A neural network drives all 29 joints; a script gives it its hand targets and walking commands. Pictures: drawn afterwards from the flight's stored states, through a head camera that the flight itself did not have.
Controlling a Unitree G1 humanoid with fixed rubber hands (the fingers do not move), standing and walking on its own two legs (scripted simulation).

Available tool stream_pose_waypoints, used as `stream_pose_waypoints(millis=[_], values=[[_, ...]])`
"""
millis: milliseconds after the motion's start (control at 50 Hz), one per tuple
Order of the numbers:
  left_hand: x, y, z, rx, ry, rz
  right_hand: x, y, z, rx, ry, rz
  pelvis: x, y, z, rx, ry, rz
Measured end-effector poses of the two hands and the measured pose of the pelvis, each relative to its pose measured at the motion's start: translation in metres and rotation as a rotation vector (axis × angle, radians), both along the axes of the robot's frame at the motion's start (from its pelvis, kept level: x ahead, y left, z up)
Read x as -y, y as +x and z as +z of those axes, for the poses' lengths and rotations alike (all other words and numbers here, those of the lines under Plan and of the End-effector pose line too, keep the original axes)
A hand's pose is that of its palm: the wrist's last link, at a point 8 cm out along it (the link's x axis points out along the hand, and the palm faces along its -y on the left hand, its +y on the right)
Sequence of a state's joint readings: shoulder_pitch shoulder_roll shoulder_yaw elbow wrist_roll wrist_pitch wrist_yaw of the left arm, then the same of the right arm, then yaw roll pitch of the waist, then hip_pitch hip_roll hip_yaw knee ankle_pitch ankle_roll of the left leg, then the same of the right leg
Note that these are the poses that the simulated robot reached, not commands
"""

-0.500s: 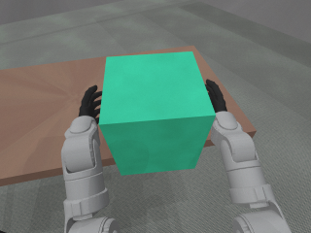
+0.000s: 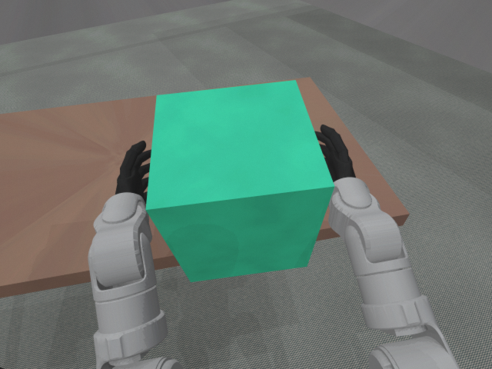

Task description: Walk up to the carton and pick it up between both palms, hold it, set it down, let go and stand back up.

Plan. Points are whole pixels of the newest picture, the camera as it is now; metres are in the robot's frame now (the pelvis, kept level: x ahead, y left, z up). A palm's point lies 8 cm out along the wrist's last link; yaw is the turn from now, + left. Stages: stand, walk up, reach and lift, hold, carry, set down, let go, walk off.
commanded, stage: hold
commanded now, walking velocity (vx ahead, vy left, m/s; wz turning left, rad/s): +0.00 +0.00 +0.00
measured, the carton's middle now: (239, 189) +0.37 +0.01 +0.12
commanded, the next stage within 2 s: none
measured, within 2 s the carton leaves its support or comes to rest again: neither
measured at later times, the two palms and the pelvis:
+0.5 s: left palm (141, 187) +0.34 +0.14 +0.17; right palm (346, 170) +0.35 -0.16 +0.17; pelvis +0.00 +0.00 +0.00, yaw -1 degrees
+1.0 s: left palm (145, 186) +0.34 +0.14 +0.17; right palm (349, 175) +0.34 -0.16 +0.16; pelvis +0.00 +0.00 +0.00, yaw -1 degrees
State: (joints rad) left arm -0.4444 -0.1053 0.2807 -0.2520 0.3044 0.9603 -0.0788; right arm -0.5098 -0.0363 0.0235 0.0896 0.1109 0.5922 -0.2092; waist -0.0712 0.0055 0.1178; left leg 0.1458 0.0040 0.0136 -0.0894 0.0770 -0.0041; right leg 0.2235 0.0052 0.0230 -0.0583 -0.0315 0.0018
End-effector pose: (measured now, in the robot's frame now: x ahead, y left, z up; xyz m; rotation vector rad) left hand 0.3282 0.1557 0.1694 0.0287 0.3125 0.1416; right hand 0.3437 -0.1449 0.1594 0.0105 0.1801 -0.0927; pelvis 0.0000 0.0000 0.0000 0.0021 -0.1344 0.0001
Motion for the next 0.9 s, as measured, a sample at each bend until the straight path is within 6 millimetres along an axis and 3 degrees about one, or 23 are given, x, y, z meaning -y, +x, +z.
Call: stream_pose_waypoints(millis=[100, 300, 660, 900], values=[[0.009, 0.004, 0.0, -0.008, 0.002, -0.015, 0.008, -0.004, -0.008, -0.009, 0.024, -0.026, -0.001, -0.004, 0.0, -0.009, -0.003, -0.004], [0.022, 0.013, 0.007, 0.005, -0.008, -0.04, 0.022, -0.002, 0.003, 0.004, 0.004, -0.05, 0.0, -0.007, 0.0, -0.007, -0.004, -0.023], [0.001, 0.006, 0.0, 0.001, -0.017, 0.004, 0.001, 0.005, 0.002, 0.001, 0.007, -0.007, 0.0, -0.001, 0.0, -0.008, -0.001, -0.012], [0.011, 0.009, 0.005, 0.013, -0.007, -0.024, 0.011, -0.001, 0.001, 0.012, 0.015, -0.035, -0.003, -0.002, 0.0, -0.021, -0.002, -0.01]])
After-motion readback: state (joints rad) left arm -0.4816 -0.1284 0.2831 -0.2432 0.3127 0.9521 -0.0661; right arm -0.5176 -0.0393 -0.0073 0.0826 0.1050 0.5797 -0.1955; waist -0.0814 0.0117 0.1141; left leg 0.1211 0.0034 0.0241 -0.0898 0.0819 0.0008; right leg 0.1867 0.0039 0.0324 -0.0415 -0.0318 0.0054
